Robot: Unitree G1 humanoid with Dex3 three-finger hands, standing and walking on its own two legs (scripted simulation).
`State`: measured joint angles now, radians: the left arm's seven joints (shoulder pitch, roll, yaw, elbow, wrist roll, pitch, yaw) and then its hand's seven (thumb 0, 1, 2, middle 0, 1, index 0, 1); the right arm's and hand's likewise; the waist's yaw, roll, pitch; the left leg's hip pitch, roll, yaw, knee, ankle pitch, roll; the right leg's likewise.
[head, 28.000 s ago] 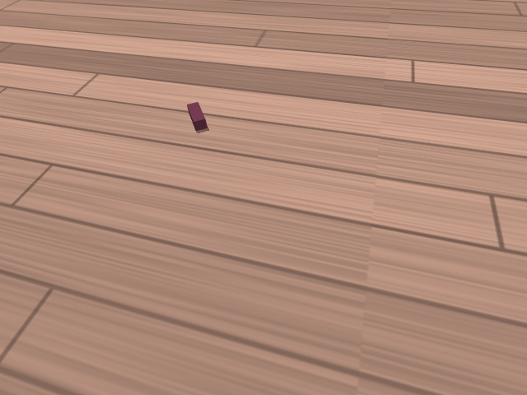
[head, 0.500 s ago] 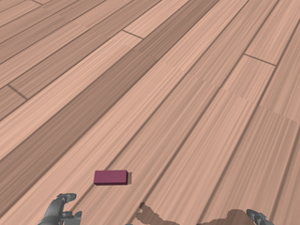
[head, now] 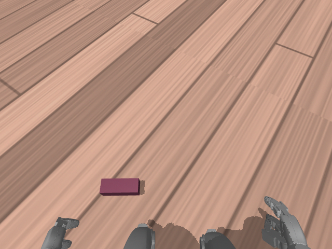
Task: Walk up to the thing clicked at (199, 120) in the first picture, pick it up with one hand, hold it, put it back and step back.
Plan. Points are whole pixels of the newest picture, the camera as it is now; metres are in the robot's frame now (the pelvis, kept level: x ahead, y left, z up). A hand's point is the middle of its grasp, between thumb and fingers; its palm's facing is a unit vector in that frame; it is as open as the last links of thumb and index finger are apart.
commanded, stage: rise first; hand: left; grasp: from above
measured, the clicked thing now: (120, 187) +0.42 +0.28 -0.66
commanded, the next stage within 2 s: none
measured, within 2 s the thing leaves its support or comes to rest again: neither
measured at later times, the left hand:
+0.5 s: hand (83, 234) +0.18 +0.29 -0.26, palm faces -0.40 -0.64 -0.66, open 14.3 cm
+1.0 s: hand (96, 206) +0.29 +0.32 -0.43, palm faces -0.50 -0.19 -0.85, open 14.1 cm
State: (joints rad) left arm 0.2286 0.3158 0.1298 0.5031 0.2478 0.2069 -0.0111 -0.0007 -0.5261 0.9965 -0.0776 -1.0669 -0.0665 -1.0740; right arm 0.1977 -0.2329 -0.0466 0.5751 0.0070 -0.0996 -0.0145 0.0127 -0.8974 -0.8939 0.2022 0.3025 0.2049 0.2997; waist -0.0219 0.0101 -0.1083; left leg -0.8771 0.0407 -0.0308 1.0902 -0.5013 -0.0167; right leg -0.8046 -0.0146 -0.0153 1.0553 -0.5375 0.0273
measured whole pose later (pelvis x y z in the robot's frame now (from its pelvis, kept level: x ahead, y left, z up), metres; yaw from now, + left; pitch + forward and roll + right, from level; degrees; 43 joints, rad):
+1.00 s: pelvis -0.10 +0.00 -0.30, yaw -6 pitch +33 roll -6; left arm -0.56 0.71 0.21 1.02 1.00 -0.33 0.12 0.00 -0.54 1.04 -0.08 -1.04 -0.06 -1.05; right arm 0.12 -0.27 -0.05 0.76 -0.06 -0.04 0.08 0.01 -0.89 -0.89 0.20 0.30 0.20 0.30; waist -0.05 0.01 -0.08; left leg -2.13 0.04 -0.13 2.19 -0.63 -0.03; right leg -2.04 0.03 -0.04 2.15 -0.69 0.04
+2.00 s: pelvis -0.09 +0.00 -0.37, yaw -10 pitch +32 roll -9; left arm -0.81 0.87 0.21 1.36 1.29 -0.37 0.35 0.00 -0.52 0.99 -0.08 -1.04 -0.08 -1.03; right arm 0.07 -0.26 0.04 0.77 -0.18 0.02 0.14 0.00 -0.90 -0.90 0.20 0.30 0.21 0.30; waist -0.15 -0.04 -0.02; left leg -2.33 0.03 -0.19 2.43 -0.67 -0.03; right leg -2.20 0.06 -0.07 2.36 -0.73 0.06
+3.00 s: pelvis -0.09 +0.01 -0.38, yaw -11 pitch +31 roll -11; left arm -0.86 0.94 0.22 1.41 1.30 -0.39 0.35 0.00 -0.54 1.02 -0.08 -1.05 -0.08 -1.05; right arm 0.07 -0.27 0.09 0.76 -0.20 0.02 0.15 0.00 -0.91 -0.90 0.20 0.30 0.21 0.30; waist -0.18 -0.05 0.01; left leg -2.36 0.02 -0.22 2.47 -0.67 -0.03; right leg -2.22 0.06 -0.09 2.38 -0.72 0.06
